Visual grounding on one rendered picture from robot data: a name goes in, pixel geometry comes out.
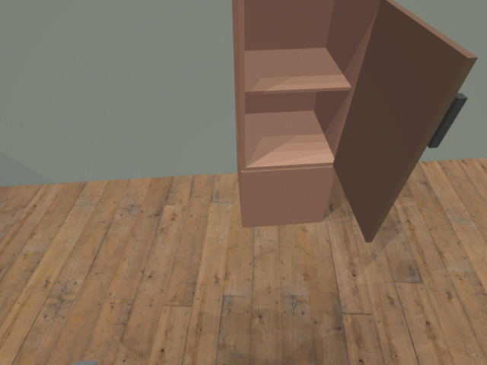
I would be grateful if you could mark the cupboard door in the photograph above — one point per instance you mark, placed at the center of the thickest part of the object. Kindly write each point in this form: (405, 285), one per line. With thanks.
(409, 77)

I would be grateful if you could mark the handle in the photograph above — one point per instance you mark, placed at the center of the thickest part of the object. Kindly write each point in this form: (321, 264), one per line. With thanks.
(447, 121)

